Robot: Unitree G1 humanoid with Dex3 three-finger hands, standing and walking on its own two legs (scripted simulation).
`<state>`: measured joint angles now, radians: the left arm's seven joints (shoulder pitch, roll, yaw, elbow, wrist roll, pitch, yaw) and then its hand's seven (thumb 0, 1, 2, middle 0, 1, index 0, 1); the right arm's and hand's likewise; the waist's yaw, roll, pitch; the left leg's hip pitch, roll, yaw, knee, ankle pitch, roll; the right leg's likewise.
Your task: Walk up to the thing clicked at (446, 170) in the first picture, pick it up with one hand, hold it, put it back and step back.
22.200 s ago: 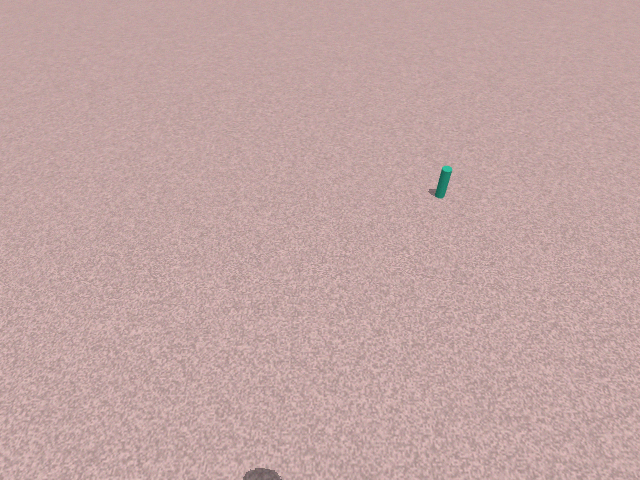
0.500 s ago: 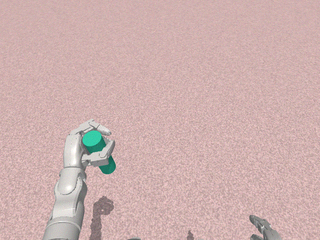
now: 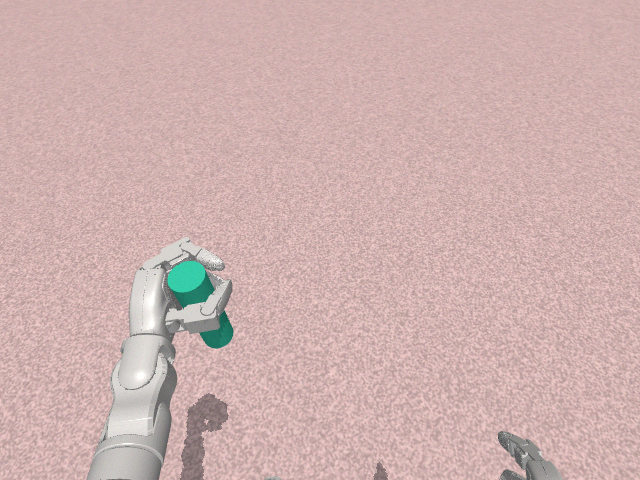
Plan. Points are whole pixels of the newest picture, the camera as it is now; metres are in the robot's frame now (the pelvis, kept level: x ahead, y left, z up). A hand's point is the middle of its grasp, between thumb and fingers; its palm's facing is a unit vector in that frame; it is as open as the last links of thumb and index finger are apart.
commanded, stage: crouch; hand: left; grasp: from the side
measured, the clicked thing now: (204, 308) +0.33 +0.18 +0.01
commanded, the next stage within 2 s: lower in 1.84 s
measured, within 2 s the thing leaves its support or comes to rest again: neither
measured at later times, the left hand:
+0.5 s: hand (230, 329) +0.37 +0.17 -0.12, palm faces +0.09 -0.99 -0.03, open 5.7 cm
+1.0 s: hand (247, 357) +0.41 +0.19 -0.35, palm faces +0.14 -0.99 -0.03, open 5.7 cm
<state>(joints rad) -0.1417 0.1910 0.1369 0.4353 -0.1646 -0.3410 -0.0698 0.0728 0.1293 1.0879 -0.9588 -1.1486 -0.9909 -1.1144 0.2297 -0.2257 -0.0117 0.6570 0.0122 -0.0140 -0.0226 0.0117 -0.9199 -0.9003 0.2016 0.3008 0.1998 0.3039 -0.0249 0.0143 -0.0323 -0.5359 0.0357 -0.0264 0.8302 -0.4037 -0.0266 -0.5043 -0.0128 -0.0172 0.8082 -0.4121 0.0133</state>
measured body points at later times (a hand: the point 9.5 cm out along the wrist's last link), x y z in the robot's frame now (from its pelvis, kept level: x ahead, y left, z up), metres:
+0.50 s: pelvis -0.03 +0.00 -0.11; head +0.10 +0.02 +0.32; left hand +0.35 +0.23 -0.12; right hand +0.08 -0.27 -0.23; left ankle +0.01 +0.13 -0.70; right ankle +0.00 -0.13 -0.70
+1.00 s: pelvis -0.09 +0.00 -0.32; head +0.13 +0.03 +0.08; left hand +0.40 +0.24 -0.35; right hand -0.01 -0.27 -0.45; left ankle +0.01 +0.13 -0.70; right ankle +0.00 -0.13 -0.70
